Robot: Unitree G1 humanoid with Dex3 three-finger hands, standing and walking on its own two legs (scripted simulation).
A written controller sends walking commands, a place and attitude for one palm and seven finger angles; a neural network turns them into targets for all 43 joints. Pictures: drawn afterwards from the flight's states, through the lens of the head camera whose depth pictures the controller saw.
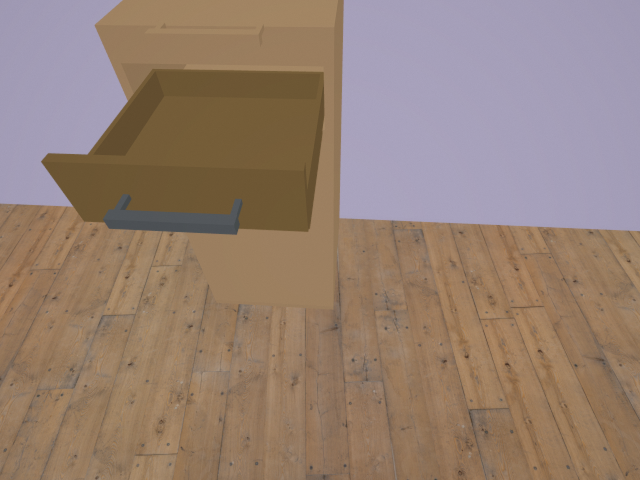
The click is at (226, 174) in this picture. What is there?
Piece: drawer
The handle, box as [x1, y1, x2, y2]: [103, 194, 242, 234]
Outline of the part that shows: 103,218 103,220 109,228 236,234 239,225 237,218 242,203 241,199 235,199 229,215 137,211 125,209 130,200 130,197 128,194 123,194 114,209 109,209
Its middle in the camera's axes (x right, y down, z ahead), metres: -0.22 -0.04 +0.58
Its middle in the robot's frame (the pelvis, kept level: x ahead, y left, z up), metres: +0.46 +0.25 +0.06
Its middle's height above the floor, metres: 0.84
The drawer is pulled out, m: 0.30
